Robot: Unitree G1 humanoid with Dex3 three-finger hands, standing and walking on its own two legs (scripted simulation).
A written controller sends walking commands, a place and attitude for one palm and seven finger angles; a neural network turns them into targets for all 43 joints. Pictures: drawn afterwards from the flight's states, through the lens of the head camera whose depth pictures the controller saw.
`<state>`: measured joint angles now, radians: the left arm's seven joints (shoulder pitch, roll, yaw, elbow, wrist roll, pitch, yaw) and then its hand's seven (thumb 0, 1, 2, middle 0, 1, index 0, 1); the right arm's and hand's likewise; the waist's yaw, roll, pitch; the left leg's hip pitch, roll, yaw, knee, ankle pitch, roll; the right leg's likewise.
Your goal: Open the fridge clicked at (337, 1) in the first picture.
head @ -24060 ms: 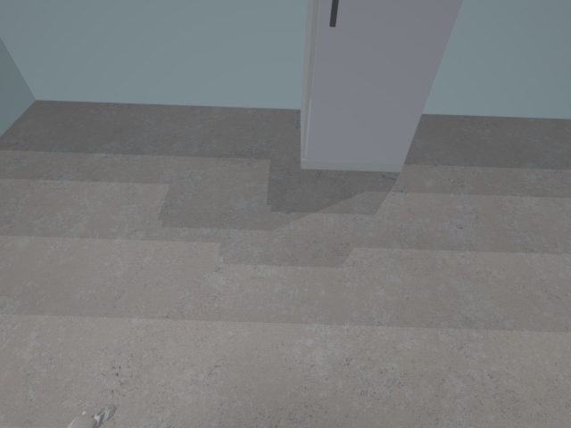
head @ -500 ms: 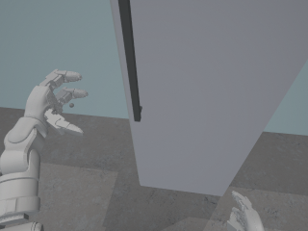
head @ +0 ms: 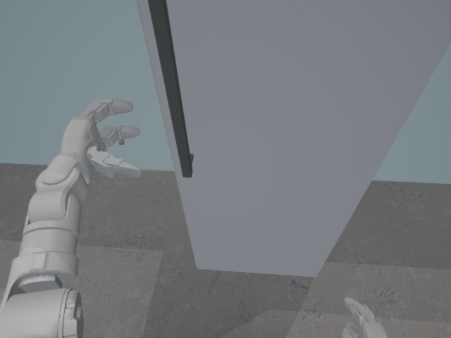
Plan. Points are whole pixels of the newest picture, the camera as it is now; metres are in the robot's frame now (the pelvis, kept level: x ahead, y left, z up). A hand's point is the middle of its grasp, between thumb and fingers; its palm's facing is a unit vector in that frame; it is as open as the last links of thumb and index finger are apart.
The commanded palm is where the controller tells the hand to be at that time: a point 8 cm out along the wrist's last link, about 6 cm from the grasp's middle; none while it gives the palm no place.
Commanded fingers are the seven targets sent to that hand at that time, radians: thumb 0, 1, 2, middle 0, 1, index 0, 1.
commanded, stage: move the hooked fingers beside the handle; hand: left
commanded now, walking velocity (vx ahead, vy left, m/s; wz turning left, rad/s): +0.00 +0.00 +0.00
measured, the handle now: (174, 78) +0.49 +0.11 +0.24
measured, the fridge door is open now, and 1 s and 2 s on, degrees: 0 0 0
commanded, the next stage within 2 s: feel for the door with the fingertips in 1.20 s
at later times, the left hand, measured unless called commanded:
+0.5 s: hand (146, 116) +0.44 +0.16 +0.19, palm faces +0.00 -1.00 +0.00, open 14.0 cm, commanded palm +0.41 +0.22 +0.18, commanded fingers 0.00 -0.50 0.30 -0.30 -1.20 -0.30 -1.20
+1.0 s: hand (137, 125) +0.43 +0.17 +0.18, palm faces -0.02 -1.00 +0.00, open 14.0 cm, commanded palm +0.40 +0.22 +0.18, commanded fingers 0.00 -0.50 0.30 -0.30 -1.20 -0.30 -1.20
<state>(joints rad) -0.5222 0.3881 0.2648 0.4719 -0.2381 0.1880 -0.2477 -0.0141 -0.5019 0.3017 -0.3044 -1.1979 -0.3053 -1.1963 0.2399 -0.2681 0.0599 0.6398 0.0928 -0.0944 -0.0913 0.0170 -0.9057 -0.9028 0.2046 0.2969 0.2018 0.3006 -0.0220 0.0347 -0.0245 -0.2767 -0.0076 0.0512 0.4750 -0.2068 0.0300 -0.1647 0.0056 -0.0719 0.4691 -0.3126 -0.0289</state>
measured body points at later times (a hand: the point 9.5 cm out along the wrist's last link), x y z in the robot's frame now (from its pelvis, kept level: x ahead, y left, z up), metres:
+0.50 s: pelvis +0.01 -0.01 +0.00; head +0.02 -0.03 +0.45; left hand +0.43 +0.21 +0.19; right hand +0.11 -0.27 -0.11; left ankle +0.03 +0.10 -0.74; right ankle -0.04 -0.10 -0.74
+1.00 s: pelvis +0.00 -0.01 +0.00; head +0.00 -0.02 +0.45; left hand +0.42 +0.23 +0.18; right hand +0.13 -0.27 -0.10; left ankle +0.03 +0.10 -0.74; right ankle -0.04 -0.10 -0.74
